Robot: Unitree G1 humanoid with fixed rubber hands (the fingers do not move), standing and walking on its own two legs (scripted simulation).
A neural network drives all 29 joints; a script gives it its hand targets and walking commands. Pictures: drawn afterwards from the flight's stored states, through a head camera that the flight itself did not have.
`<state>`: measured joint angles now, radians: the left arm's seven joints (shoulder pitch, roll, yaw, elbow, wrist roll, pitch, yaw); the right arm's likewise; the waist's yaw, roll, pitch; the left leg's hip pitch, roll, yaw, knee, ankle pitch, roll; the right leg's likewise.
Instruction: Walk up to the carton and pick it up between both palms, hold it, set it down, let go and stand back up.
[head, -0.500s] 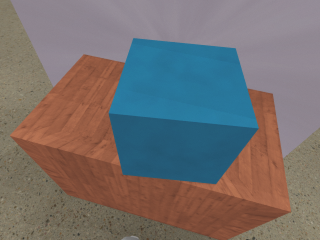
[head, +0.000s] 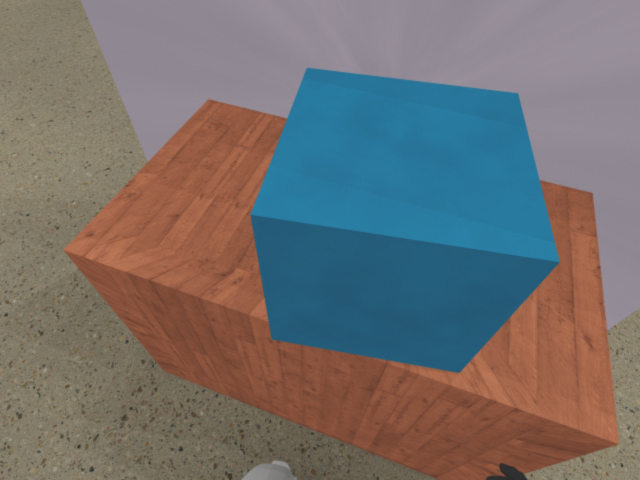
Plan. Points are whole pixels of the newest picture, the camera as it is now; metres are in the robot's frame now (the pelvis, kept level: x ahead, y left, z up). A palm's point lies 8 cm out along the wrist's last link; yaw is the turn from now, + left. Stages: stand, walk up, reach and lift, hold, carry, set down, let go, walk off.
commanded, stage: walk up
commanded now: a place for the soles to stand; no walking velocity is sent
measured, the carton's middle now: (385, 225) +0.45 -0.10 +0.03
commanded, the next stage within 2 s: reach and lift in 1.44 s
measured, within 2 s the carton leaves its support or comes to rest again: neither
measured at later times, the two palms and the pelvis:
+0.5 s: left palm out of the picture +0.02 +0.26 -0.11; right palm out of the picture +0.06 -0.25 -0.11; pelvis -0.05 +0.00 +0.01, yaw -1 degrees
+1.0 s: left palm out of the picture +0.00 +0.27 -0.11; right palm out of the picture -0.01 -0.24 -0.12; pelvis -0.05 +0.02 +0.01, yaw -9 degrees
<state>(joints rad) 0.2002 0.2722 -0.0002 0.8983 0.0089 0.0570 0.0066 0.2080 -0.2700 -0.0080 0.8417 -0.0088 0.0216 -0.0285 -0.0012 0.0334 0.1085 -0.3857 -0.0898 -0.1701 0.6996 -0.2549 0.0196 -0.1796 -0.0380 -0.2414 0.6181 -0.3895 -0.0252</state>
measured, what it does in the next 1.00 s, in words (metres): steps on the spot: left foot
